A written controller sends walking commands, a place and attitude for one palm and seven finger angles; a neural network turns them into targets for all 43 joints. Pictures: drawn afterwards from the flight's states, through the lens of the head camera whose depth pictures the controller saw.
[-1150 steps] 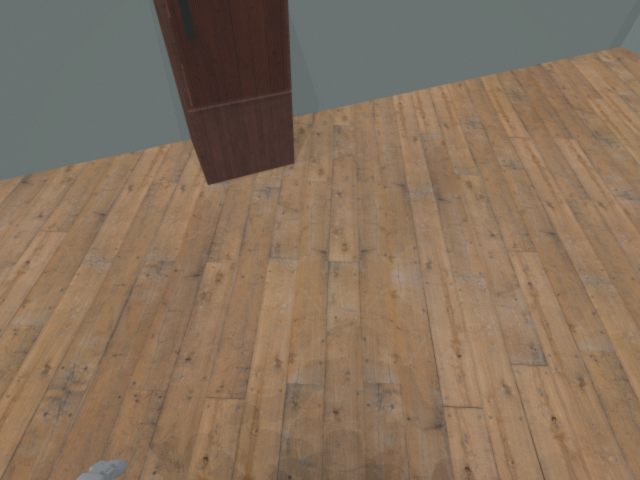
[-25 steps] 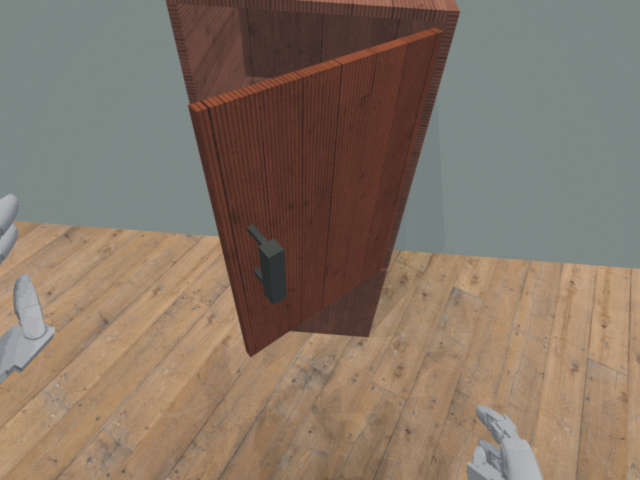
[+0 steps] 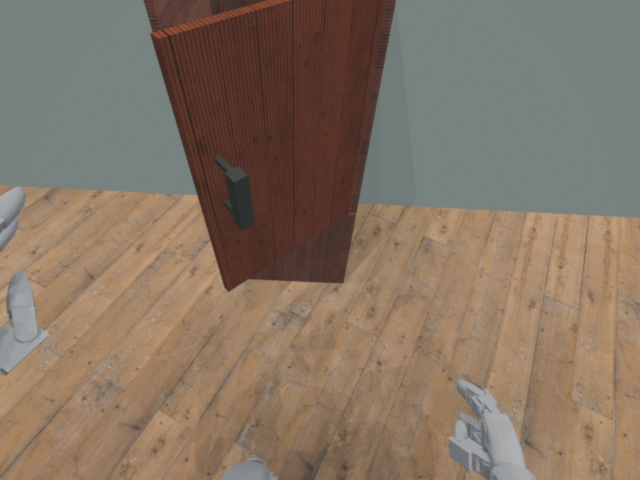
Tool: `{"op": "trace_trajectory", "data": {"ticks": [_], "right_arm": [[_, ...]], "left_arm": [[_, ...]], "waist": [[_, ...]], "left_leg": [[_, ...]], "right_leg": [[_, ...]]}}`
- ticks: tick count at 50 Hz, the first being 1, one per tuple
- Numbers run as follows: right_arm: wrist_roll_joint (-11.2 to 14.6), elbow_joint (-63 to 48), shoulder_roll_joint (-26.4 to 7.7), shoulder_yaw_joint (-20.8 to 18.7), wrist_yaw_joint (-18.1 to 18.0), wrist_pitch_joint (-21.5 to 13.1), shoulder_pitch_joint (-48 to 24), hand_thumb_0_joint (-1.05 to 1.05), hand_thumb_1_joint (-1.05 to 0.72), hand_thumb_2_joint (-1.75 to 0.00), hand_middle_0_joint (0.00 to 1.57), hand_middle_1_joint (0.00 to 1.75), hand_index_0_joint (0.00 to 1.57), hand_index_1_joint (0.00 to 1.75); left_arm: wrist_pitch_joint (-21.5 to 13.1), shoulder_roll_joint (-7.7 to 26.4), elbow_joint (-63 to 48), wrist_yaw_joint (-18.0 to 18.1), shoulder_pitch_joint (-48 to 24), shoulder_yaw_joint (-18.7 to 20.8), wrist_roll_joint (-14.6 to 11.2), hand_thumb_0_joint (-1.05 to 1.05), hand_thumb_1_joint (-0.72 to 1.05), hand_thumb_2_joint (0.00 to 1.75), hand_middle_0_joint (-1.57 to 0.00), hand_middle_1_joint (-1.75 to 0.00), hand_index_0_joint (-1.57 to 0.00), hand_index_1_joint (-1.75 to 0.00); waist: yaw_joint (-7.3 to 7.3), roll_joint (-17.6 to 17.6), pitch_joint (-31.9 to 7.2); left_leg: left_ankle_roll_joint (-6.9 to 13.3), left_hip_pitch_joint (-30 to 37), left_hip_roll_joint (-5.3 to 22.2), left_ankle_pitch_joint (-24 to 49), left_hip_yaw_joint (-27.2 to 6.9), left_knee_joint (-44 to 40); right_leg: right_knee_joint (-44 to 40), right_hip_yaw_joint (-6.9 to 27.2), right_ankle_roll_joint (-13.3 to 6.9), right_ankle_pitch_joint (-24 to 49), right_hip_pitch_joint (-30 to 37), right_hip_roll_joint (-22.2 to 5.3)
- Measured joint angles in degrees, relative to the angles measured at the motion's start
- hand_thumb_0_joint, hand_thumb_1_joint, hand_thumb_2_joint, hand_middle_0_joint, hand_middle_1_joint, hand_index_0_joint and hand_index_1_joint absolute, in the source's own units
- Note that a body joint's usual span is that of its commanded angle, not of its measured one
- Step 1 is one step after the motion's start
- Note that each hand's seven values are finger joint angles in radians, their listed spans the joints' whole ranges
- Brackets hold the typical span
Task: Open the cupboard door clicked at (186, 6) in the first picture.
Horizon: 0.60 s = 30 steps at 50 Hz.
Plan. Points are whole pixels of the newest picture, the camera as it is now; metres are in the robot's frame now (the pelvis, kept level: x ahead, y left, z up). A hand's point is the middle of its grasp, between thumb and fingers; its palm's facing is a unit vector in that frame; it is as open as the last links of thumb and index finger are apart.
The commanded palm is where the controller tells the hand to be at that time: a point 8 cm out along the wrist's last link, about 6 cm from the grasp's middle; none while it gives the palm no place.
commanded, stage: stop stepping back and stand still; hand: left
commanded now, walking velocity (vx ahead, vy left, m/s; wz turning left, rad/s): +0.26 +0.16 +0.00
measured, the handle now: (233, 192) +0.55 +0.18 -0.01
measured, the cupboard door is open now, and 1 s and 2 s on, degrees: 42 42 42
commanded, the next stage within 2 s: let the arm hang, fingers relaxed in 1.26 s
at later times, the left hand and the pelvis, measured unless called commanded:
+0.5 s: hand out of the picture +0.08 +0.27 +0.17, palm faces +0.51 -0.72 -0.46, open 7.4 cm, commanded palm +0.02 +0.30 +0.18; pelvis -0.10 -0.01 -0.01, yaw +4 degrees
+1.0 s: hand out of the picture +0.09 +0.29 +0.16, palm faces +0.49 -0.74 -0.46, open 7.4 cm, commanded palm +0.02 +0.33 +0.18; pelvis -0.09 +0.02 -0.01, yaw +5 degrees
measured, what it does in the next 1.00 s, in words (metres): steps on the spot: left foot, then left foot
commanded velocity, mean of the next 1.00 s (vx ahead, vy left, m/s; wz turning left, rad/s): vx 0.12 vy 0.02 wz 0.00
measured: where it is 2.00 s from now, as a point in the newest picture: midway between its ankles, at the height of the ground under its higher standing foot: outside the picture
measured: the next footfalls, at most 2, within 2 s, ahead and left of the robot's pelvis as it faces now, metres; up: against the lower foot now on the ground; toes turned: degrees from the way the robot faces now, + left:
left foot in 0.10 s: +0.00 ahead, +0.11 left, +0.00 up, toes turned +4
left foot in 0.72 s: -0.06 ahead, +0.15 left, +0.00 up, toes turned +7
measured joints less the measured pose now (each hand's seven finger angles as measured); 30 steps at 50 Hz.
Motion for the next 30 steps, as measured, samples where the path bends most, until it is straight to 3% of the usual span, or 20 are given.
{"op": "trace_trajectory", "data": {"ticks": [2,5,7,14,20,23,26,28,30], "right_arm": [[0.0,-0.5,-0.9,0.0,-0.7,0.6,1.8,0.01,-0.90,-0.90,0.20,0.30,0.21,0.30],[0.1,-0.7,-3.3,-0.7,-1.5,0.5,4.1,0.01,-0.90,-0.90,0.20,0.30,0.20,0.30],[0.4,0.0,-4.6,-1.7,-2.0,0.3,5.0,0.01,-0.91,-0.90,0.20,0.30,0.20,0.30],[-0.3,0.5,-4.5,-1.5,-1.9,-0.9,6.9,0.01,-0.91,-0.90,0.20,0.30,0.20,0.30],[-1.2,1.1,-1.9,-0.7,-2.5,-2.5,8.3,0.01,-0.91,-0.90,0.20,0.30,0.20,0.30],[-1.5,1.7,-0.7,-0.2,-2.3,-2.6,7.9,0.01,-0.90,-0.90,0.20,0.30,0.20,0.30],[-1.8,3.1,-0.3,-0.2,-1.4,-2.0,7.2,0.01,-0.90,-0.90,0.20,0.30,0.21,0.30],[-1.9,4.1,-0.5,-0.2,-0.9,-1.6,7.0,0.01,-0.90,-0.90,0.20,0.30,0.21,0.30],[-1.8,4.5,-0.9,-0.3,-0.9,-1.5,7.4,0.01,-0.90,-0.90,0.20,0.30,0.21,0.30]], "left_arm": [[0.3,0.4,-0.1,0.6,2.0,0.8,0.0,0.01,0.88,0.90,-0.21,-0.30,-0.21,-0.30],[1.1,-0.3,1.2,1.8,2.2,0.6,-0.3,0.01,0.88,0.90,-0.21,-0.30,-0.22,-0.30],[1.6,-0.9,2.4,2.2,0.8,-0.2,-0.5,0.01,0.88,0.90,-0.21,-0.30,-0.21,-0.30],[1.6,-3.0,5.1,2.3,0.9,-1.1,0.0,0.01,0.89,0.90,-0.21,-0.30,-0.21,-0.30],[0.9,-4.4,7.3,2.6,-2.8,-1.5,1.6,0.02,0.89,0.90,-0.21,-0.30,-0.21,-0.30],[0.9,-4.2,8.8,2.4,-4.8,-1.4,1.7,0.02,0.89,0.90,-0.21,-0.30,-0.21,-0.30],[0.3,-4.1,8.6,1.6,-5.5,-1.6,1.5,0.01,0.89,0.90,-0.21,-0.30,-0.21,-0.30],[-0.7,-5.0,9.0,1.3,-5.7,-2.0,1.4,0.01,0.89,0.90,-0.21,-0.30,-0.21,-0.30],[-1.4,-5.8,9.7,1.2,-5.7,-2.4,1.7,0.01,0.89,0.90,-0.21,-0.30,-0.21,-0.30]], "waist": [[-0.57,-0.6,-1.1],[-1.47,1.1,-2.1],[-2.08,2.2,-2.1],[-1.76,1.3,-1.9],[-0.93,1.9,-3.1],[-1.01,2.7,-2.6],[0.17,1.7,-2.9],[0.84,0.9,-3.3],[0.79,0.3,-4.0]], "left_leg": [[0.2,3.3,-0.6,0.2,1.3,-1.3],[1.3,10.9,-0.1,5.7,1.5,-11.1],[2.2,13.9,0.1,3.4,0.4,-16.8],[2.7,14.6,-0.8,7.0,0.8,-17.6],[2.8,13.7,-1.0,4.3,0.6,-17.2],[2.7,12.1,-0.5,0.8,0.5,-14.1],[2.0,5.8,-1.0,-3.2,0.5,2.7],[1.6,3.0,-0.7,-2.3,0.8,11.8],[1.7,3.3,0.6,-1.2,1.3,11.4]], "right_leg": [[-0.4,0.0,-0.2,0.7,-0.4,-0.3],[0.4,-1.2,0.1,1.0,-1.2,0.4],[1.5,-2.7,0.4,0.9,-1.8,0.8],[1.2,-2.5,1.4,2.9,-1.1,-0.3],[4.8,-2.9,1.9,-4.8,-3.0,-0.7],[4.9,-3.9,0.6,-3.1,-3.2,-0.6],[5.1,-3.4,-2.0,1.5,-4.6,-1.0],[4.2,-3.1,-1.8,4.5,-4.8,-1.7],[3.0,-3.1,-1.1,5.8,-4.8,-2.3]]}}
